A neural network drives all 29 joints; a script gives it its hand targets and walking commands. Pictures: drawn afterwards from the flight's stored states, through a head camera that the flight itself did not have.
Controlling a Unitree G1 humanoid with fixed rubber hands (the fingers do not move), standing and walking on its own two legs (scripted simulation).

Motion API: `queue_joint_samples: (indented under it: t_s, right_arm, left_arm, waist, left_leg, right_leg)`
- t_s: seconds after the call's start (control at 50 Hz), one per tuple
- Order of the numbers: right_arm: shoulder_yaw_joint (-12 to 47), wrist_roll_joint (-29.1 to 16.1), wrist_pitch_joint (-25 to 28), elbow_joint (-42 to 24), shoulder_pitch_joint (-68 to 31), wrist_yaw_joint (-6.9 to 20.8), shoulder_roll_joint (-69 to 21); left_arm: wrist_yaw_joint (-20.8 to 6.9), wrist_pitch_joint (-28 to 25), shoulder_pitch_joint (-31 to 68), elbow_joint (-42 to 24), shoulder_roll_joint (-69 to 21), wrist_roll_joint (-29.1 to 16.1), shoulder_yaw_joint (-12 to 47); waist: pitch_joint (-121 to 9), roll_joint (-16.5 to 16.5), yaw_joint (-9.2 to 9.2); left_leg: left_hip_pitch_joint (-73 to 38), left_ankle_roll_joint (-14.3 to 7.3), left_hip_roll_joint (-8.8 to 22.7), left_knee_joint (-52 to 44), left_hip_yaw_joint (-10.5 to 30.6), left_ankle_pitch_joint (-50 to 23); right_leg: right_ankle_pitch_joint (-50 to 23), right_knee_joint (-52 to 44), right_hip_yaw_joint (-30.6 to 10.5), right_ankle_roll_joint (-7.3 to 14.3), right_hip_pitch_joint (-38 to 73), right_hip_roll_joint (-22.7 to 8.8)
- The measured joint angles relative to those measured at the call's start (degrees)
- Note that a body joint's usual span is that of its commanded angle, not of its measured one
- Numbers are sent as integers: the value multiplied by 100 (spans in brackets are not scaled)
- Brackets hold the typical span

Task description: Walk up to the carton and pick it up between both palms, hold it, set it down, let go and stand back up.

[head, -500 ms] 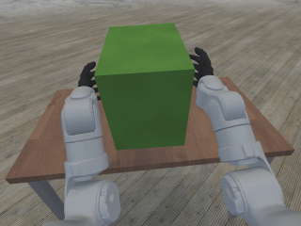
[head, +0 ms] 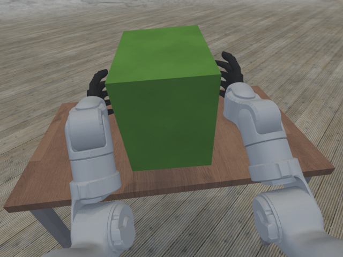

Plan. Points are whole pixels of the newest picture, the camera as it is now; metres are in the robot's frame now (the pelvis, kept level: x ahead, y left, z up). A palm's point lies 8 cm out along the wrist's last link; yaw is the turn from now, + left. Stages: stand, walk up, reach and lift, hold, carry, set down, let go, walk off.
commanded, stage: hold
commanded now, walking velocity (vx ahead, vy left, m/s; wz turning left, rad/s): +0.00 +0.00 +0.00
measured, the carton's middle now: (166, 95) +0.43 -0.01 +0.22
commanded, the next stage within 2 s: none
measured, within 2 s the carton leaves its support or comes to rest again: neither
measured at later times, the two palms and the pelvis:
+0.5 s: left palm (85, 109) +0.35 +0.16 +0.26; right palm (220, 78) +0.37 -0.12 +0.29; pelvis +0.00 +0.00 +0.00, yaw +4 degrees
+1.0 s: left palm (97, 101) +0.33 +0.12 +0.28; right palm (240, 82) +0.35 -0.15 +0.29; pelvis +0.00 -0.02 +0.00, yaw +0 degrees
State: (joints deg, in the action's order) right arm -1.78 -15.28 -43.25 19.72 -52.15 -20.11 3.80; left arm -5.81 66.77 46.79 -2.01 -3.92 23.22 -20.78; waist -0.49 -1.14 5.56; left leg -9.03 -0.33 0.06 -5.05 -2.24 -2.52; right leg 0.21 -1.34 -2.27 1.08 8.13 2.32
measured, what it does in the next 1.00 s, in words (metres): stands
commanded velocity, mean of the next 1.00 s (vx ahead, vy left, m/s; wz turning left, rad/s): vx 0.00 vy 0.00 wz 0.00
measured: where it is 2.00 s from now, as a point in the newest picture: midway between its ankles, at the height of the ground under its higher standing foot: outside the picture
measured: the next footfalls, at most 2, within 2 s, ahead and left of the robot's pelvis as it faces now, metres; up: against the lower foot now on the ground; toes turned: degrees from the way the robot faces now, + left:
none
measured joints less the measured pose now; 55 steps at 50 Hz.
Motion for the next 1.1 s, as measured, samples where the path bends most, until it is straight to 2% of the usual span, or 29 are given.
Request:
queue_joint_samples:
  t_s: [0.04, 0.1, 0.16, 0.24, 0.32, 0.42, 0.54, 0.56, 0.6, 0.68, 0.72, 0.8, 0.84, 0.88, 1.02, 1.1]
  right_arm:
    - [26, -74, 106, -112, 94, -41, 37]
    - [130, -358, 574, -240, 271, -177, 156]
    - [74, -431, 811, 60, 263, -178, 143]
    - [-103, -397, 950, 738, -12, -40, 122]
    - [-216, -407, 991, 1198, -307, 31, 132]
    - [-162, -496, 975, 1196, -369, 47, 193]
    - [-39, -545, 958, 887, -158, 61, 271]
    - [-41, -496, 902, 857, -131, 73, 248]
    - [-82, -307, 667, 943, -147, 146, 170]
    - [-18, -110, 253, 998, -81, 289, 177]
    - [127, -149, 149, 693, 103, 253, 208]
    - [329, -272, 31, -182, 440, -16, 214]
    - [314, -268, -32, -447, 453, -109, 195]
    - [223, -210, -118, -508, 366, -145, 152]
    - [-144, 91, -332, 215, -104, -153, -91]
    - [-211, 56, -246, 307, -154, -150, -134]
  left_arm:
    - [-34, -124, -31, -48, -55, 41, 11]
    - [-163, -688, -81, -51, -145, 181, 30]
    - [-191, -1002, -57, 265, -56, 188, 98]
    - [-42, -1166, 83, 801, 59, 142, 177]
    - [65, -1254, 86, 1040, 137, 78, 269]
    - [151, -1307, -104, 878, 152, -39, 407]
    - [263, -1285, -242, 609, 82, -127, 487]
    - [283, -1222, -261, 577, 76, -159, 467]
    - [311, -926, -273, 545, 59, -207, 388]
    - [337, -310, -227, 468, 72, -243, 392]
    - [419, -144, -294, 232, 66, -281, 469]
    - [703, -75, -498, -396, 20, -410, 613]
    - [740, -81, -492, -575, -9, -448, 572]
    - [709, -89, -379, -541, -23, -457, 477]
    - [57, 23, 222, 461, 51, -9, -90]
    - [-82, 9, 210, 451, 69, 72, -120]
  waist:
    - [-4, 83, 56]
    - [-43, 273, 116]
    - [-222, 474, 113]
    - [-378, 643, 73]
    - [-398, 656, 88]
    - [-363, 553, 137]
    - [-283, 469, 157]
    - [-247, 453, 88]
    - [-229, 339, -50]
    - [-110, 86, -159]
    - [-80, -12, -170]
    - [-184, -129, -149]
    - [-275, -129, -131]
    - [-346, -85, -106]
    - [-254, 156, -126]
    - [-217, 180, -148]
  left_leg:
    - [184, -2, -21, 263, 70, 71]
    - [463, -9, -29, 945, 255, 444]
    - [556, 43, -35, 1288, 340, 635]
    - [681, 50, -44, 1591, 389, 796]
    - [835, 42, -65, 1773, 423, 864]
    - [969, 19, -98, 1818, 425, 858]
    - [977, -4, -108, 1789, 393, 845]
    - [850, -1, -103, 1646, 333, 809]
    - [637, -10, -83, 1266, 179, 646]
    - [491, -8, -74, 755, 86, 357]
    - [506, -7, -63, 553, 83, 222]
    - [555, 18, -20, 273, 110, 36]
    - [531, 36, 10, 222, 126, 15]
    - [445, 57, 41, 218, 141, 33]
    - [39, 99, 167, 409, 65, 207]
    - [74, 152, 183, 388, 57, 143]
  right_leg:
    - [11, 37, 74, 7, -33, -26]
    - [265, 472, 269, 23, -152, -32]
    - [510, 812, 357, 48, -216, -35]
    - [676, 1097, 412, 83, -317, -41]
    - [725, 1217, 450, 70, -430, -60]
    - [697, 1213, 454, 25, -537, -93]
    - [654, 1143, 424, 2, -535, -105]
    - [627, 1087, 360, 5, -480, -105]
    - [507, 901, 201, 21, -409, -92]
    - [298, 586, 101, -9, -380, -85]
    - [207, 459, 97, -6, -430, -73]
    - [60, 227, 120, 24, -495, -29]
    - [27, 151, 135, 44, -456, 0]
    - [35, 117, 148, 52, -353, 31]
    - [165, 271, 73, -21, 37, 151]
    - [130, 328, 69, 74, -38, 171]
